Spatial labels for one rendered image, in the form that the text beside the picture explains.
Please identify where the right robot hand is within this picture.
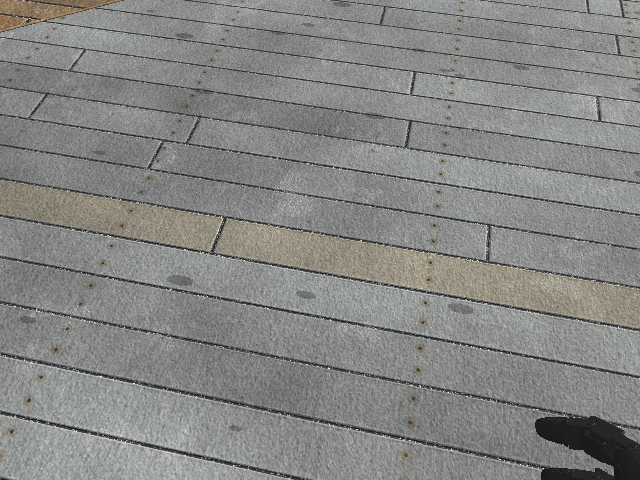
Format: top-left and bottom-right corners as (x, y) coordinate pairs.
(535, 416), (640, 480)

